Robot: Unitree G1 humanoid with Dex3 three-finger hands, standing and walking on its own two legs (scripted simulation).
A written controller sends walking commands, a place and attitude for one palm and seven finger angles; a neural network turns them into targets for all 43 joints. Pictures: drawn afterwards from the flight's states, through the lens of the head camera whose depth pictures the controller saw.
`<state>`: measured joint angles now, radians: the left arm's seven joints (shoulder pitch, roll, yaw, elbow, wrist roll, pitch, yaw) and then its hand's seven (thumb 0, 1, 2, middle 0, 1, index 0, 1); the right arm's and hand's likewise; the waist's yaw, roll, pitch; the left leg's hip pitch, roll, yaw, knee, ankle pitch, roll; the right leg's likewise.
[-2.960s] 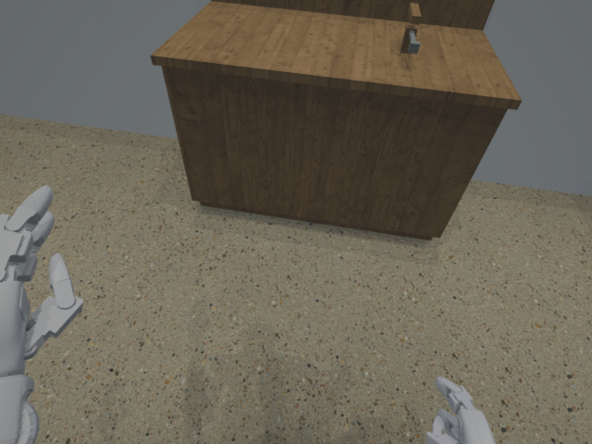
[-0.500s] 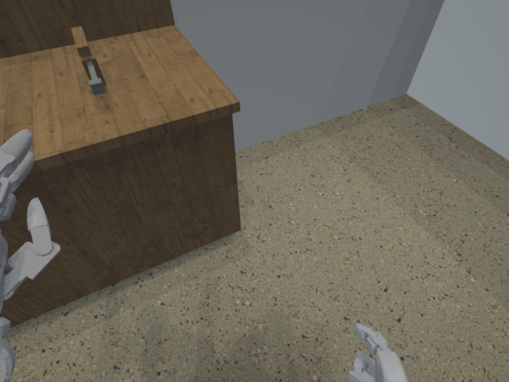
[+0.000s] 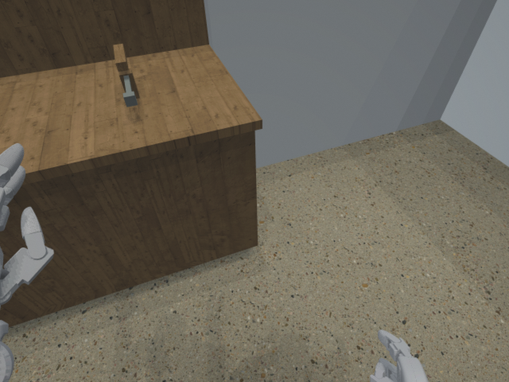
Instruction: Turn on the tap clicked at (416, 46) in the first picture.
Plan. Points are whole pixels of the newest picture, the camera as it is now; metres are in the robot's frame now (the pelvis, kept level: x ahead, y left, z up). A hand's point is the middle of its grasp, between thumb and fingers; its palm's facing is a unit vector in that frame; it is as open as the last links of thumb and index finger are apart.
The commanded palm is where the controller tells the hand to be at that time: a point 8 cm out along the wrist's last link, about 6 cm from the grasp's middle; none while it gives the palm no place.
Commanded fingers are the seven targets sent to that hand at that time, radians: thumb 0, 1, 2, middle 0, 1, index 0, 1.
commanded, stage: take the last steps up to it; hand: left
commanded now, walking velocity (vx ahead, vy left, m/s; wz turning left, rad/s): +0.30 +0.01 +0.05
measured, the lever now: (130, 99) +0.75 +0.38 +0.07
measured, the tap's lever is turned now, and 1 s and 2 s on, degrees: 0 0 0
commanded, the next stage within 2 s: come to a stop and stand still in 1.64 s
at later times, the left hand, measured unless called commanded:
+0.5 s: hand (61, 205) +0.28 +0.26 +0.20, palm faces +0.41 -0.83 -0.38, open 7.4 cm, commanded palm +0.22 +0.30 +0.19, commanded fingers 0.00 0.90 0.90 -0.20 -0.30 -0.20 -0.30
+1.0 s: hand (119, 159) +0.37 +0.23 +0.19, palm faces +0.39 -0.84 -0.38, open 7.4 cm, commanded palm +0.32 +0.27 +0.19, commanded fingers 0.00 0.90 0.90 -0.20 -0.30 -0.20 -0.30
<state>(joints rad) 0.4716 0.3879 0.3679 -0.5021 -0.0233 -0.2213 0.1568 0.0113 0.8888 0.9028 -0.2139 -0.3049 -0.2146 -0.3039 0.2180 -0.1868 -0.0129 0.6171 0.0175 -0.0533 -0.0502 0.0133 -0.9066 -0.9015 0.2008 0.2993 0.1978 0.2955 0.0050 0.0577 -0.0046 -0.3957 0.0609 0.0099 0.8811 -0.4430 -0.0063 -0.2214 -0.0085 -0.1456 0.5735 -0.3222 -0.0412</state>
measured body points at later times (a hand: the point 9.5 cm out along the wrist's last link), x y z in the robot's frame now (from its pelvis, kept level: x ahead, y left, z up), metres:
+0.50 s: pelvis +0.06 +0.02 +0.01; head +0.06 +0.04 +0.46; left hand +0.25 +0.30 +0.21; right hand +0.22 -0.19 -0.07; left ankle +0.08 +0.13 -0.73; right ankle +0.06 -0.12 -0.66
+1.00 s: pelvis +0.16 -0.01 +0.00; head +0.18 +0.01 +0.45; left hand +0.35 +0.27 +0.21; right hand +0.32 -0.27 -0.07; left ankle +0.22 +0.11 -0.73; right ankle +0.14 -0.12 -0.73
